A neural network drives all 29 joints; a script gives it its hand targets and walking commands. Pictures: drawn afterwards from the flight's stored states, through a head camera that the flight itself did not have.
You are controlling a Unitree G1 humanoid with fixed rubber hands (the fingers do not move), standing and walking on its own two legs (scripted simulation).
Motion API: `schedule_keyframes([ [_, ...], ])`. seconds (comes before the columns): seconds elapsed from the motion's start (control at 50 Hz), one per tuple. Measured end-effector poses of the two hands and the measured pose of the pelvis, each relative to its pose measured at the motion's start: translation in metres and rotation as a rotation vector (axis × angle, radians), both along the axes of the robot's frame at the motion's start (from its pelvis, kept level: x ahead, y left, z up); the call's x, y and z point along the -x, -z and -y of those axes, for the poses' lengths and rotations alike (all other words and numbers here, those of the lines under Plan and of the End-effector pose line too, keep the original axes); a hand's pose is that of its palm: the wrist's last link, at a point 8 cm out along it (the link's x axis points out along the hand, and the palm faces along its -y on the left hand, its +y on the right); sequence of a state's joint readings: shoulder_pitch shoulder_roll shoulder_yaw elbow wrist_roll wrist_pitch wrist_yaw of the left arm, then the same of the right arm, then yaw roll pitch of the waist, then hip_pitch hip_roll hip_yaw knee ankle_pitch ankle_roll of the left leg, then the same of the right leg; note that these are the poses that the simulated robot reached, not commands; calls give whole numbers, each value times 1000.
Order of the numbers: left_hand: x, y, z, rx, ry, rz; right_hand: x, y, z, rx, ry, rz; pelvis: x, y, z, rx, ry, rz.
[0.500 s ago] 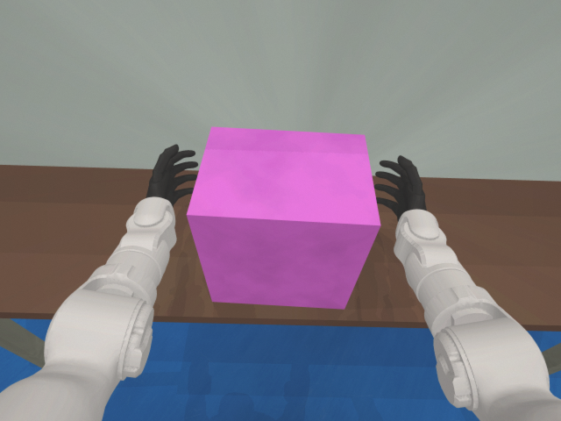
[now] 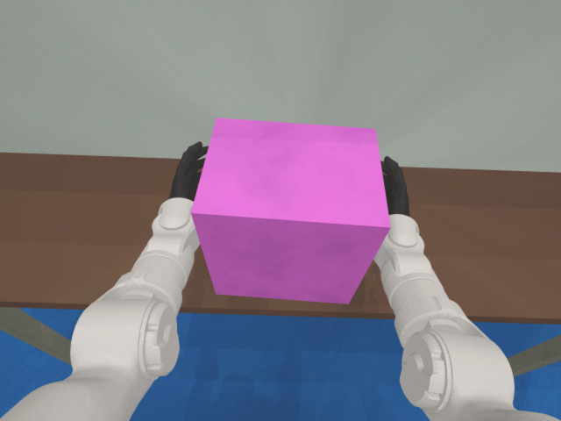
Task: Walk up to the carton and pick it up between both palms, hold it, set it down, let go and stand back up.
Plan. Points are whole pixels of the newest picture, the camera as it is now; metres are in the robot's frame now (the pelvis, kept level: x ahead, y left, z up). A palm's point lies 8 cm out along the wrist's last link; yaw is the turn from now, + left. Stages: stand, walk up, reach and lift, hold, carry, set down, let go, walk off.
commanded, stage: reach and lift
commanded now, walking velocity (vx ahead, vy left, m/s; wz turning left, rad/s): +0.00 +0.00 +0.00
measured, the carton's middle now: (288, 219) +0.41 +0.01 +0.05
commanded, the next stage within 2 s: none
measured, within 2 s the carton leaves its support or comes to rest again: leaves its support in 1.38 s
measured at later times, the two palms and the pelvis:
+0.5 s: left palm (185, 201) +0.42 +0.17 +0.07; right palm (394, 221) +0.40 -0.15 +0.06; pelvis +0.03 +0.01 +0.01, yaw +0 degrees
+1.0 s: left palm (184, 202) +0.42 +0.17 +0.07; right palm (394, 220) +0.40 -0.14 +0.06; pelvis +0.03 +0.00 +0.01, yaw +0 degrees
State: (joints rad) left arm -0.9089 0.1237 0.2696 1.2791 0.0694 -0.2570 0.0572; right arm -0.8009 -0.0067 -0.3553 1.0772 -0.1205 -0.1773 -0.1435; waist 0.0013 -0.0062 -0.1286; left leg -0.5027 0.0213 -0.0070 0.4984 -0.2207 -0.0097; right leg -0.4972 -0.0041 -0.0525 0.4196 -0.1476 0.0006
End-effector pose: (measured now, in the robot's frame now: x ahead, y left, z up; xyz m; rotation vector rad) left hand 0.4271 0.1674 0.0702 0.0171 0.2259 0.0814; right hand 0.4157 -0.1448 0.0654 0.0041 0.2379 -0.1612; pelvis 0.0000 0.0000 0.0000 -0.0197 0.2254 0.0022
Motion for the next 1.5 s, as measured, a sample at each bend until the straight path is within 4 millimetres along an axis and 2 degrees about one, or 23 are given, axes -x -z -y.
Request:
schedule_keyframes([
  [0.12,10,-4,-1,-8,3,23,10,-1,-1,-2,-7,33,-10,-7,-4,3,-10,61],
  [0.22,15,2,0,17,7,-9,17,2,0,27,-8,20,-16,-10,-5,-3,-7,116],
  [0.46,11,2,1,-4,19,-20,16,3,0,41,-1,21,-25,-12,-6,1,-1,135],
  [1.28,10,1,2,-2,17,-19,16,2,2,57,2,37,-28,-13,-3,2,-10,130],
  [1.38,9,-4,4,5,21,13,17,-2,3,69,8,70,-27,-13,-3,2,-11,117],
  [1.5,8,-22,6,5,16,103,13,-19,5,95,4,160,-25,-13,-2,3,-9,106],
])
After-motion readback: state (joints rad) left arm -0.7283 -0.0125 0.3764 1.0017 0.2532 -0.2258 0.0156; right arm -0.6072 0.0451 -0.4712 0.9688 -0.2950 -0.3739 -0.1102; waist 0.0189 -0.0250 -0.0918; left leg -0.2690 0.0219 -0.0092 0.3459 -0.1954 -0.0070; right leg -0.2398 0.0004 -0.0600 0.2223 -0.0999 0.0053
